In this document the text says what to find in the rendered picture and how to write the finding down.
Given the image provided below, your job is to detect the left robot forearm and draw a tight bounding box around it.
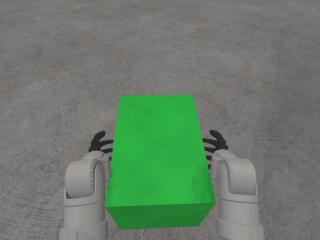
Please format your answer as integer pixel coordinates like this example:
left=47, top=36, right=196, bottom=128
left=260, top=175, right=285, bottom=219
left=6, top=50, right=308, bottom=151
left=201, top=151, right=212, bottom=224
left=59, top=150, right=112, bottom=240

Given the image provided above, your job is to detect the robot right hand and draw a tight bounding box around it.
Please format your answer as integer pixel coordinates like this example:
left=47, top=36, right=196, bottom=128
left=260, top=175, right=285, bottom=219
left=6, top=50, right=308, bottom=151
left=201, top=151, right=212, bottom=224
left=202, top=129, right=228, bottom=169

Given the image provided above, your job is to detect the robot left hand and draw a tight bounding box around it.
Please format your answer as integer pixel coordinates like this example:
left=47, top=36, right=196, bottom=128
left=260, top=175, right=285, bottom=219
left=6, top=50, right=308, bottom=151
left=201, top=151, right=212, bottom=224
left=88, top=131, right=114, bottom=161

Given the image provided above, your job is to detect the carton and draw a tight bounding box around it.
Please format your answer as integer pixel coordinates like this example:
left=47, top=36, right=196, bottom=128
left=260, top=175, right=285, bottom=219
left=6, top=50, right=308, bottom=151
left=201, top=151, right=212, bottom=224
left=105, top=95, right=216, bottom=230

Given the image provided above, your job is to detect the right robot forearm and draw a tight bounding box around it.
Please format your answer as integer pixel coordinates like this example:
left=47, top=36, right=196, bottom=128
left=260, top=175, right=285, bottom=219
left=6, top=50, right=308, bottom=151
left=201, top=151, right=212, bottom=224
left=210, top=149, right=265, bottom=240

